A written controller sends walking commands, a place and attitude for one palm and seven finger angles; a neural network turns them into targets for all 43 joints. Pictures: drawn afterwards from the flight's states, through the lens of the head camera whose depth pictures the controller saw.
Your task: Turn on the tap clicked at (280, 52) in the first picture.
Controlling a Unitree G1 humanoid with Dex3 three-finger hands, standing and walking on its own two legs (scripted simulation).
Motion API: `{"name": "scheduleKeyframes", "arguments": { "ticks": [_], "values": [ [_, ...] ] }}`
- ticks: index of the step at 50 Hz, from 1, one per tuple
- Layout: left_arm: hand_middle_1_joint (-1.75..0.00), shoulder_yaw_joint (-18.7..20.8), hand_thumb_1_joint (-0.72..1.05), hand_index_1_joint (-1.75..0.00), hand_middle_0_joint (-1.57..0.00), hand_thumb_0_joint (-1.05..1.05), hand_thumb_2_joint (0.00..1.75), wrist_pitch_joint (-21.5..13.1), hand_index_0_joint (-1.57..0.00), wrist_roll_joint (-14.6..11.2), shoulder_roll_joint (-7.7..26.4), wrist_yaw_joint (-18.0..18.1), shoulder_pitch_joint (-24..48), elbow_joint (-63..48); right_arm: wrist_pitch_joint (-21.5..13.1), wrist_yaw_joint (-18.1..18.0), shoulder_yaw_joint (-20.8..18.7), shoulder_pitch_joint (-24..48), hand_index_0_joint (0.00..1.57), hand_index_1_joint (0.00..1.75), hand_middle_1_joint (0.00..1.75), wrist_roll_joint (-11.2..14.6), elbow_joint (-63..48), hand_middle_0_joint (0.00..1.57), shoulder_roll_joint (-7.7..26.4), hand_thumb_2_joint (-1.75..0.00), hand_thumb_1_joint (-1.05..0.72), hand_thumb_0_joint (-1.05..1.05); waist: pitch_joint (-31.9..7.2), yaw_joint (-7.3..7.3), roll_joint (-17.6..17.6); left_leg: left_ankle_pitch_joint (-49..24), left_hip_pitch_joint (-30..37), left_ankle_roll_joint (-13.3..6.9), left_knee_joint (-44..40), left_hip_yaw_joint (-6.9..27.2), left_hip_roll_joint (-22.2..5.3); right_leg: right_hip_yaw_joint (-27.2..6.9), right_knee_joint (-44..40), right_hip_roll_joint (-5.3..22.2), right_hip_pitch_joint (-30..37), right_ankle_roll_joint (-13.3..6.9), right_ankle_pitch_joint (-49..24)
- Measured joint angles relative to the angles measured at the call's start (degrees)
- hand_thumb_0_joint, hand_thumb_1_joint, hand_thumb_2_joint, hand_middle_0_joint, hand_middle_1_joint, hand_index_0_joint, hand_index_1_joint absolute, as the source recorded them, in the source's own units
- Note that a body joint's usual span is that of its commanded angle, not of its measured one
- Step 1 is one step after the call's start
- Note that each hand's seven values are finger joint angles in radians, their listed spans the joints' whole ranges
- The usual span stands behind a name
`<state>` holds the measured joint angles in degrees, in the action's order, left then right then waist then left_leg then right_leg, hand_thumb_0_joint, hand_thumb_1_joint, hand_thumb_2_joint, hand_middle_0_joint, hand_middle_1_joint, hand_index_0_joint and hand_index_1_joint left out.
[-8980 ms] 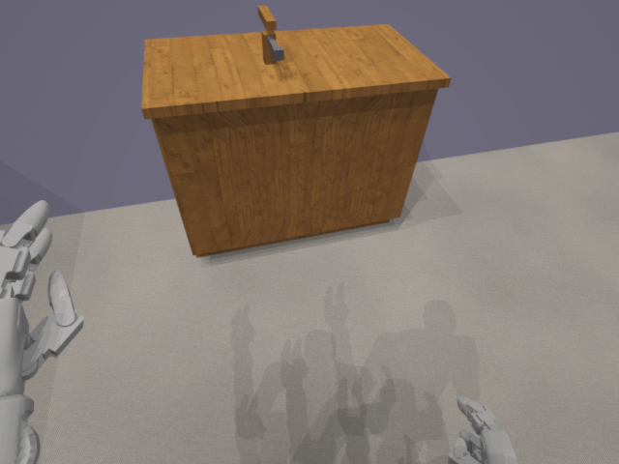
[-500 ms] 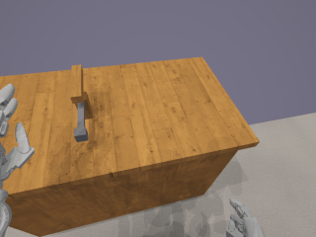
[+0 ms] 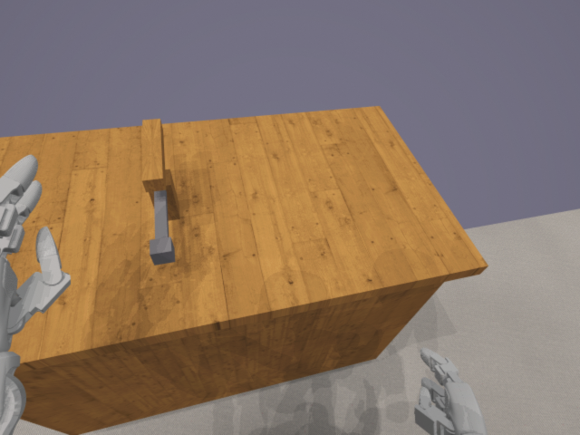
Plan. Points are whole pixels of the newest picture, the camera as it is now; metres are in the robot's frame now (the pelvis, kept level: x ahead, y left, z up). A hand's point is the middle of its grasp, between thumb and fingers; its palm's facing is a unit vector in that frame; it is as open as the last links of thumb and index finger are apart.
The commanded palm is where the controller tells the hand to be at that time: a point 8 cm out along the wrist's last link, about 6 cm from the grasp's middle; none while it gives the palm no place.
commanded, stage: look again from close up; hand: left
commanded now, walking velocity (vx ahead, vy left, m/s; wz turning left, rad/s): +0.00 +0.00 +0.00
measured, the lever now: (162, 251) +0.33 +0.22 +0.05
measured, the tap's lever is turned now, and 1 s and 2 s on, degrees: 0 0 0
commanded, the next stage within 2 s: shuffle to correct the standing spot in 0.32 s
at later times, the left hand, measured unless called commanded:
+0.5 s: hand (79, 281) +0.22 +0.24 +0.16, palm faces +0.38 -0.85 -0.36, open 7.4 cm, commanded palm +0.16 +0.27 +0.17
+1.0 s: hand (154, 292) +0.22 +0.17 +0.16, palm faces +0.32 -0.86 -0.40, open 7.4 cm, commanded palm +0.16 +0.20 +0.17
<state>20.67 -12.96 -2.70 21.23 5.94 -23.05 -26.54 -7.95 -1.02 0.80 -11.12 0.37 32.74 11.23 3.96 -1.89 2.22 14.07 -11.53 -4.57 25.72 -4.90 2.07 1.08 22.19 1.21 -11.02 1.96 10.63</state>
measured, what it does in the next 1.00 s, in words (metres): shifts its weight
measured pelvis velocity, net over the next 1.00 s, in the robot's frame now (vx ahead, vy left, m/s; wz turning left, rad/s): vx -0.01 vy -0.07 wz -0.02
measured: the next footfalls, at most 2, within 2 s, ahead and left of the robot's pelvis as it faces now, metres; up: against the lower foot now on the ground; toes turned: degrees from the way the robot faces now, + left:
none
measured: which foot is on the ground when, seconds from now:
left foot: down 0.00-1.00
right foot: down 0.00-1.00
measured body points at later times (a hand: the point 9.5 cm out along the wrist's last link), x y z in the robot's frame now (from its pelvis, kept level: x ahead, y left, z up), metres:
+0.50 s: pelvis +0.00 -0.01 +0.00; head +0.03 +0.01 +0.45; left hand +0.19 +0.28 +0.17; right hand +0.18 -0.23 -0.07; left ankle +0.00 +0.06 -0.74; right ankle +0.01 -0.15 -0.74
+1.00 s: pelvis -0.01 -0.07 +0.00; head +0.03 -0.06 +0.44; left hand +0.19 +0.21 +0.18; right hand +0.17 -0.31 -0.08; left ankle +0.00 +0.06 -0.74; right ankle +0.01 -0.15 -0.74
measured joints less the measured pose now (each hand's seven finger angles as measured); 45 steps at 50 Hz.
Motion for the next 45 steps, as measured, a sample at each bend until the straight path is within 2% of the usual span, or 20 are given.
{"name": "scheduleKeyframes", "arguments": {
  "ticks": [10,28,35,45],
  "values": [
    [-0.3,-0.6,0.89,-0.3,-0.21,0.02,0.89,0.5,-0.21,-0.1,-0.3,0.1,-0.9,0.2,0.7,-0.2,0.3,-0.2,0.2,0.3,0.3,0.0,0.0,0.2,-0.4,-0.9,-0.9,0.01,0.1,0.48,-0.3,-0.2,0.0,0.2,-0.1,0.4,-0.3,0.4,-0.8,-0.3,0.4,-0.2,-0.4],
    [-0.3,-0.4,0.89,-0.3,-0.21,0.01,0.89,1.2,-0.21,-0.6,-0.1,0.0,-0.9,0.2,1.2,-0.5,-0.2,0.0,0.2,0.3,0.3,0.3,0.1,0.2,-0.2,-0.9,-0.9,0.01,-0.1,0.3,-0.6,-0.8,0.6,1.2,-1.4,0.4,-0.8,0.4,-0.8,-0.8,0.3,-1.1,-0.3],
    [-0.3,0.3,0.89,-0.3,-0.2,0.02,0.89,1.8,-0.21,-1.2,0.5,-0.5,-0.4,-1.2,1.6,0.2,-0.4,0.5,0.2,0.3,0.3,0.3,-1.2,0.2,-1.1,-0.9,-0.9,0.01,0.5,0.4,-0.2,-0.8,0.0,2.3,-0.8,0.4,-1.7,0.4,1.0,-1.7,-0.9,-2.1,0.3],
    [-0.3,0.6,0.89,-0.3,-0.21,0.01,0.89,2.9,-0.21,-2.2,0.8,-1.4,-2.5,-2.3,1.7,-0.1,-1.0,0.4,0.2,0.3,0.3,0.2,-1.7,0.2,-0.4,-0.9,-0.9,0.01,0.4,0.46,-1.3,0.1,-2.5,4.7,2.0,1.1,-4.8,1.1,1.8,-4.7,-2.7,-4.7,0.2]
  ]
}}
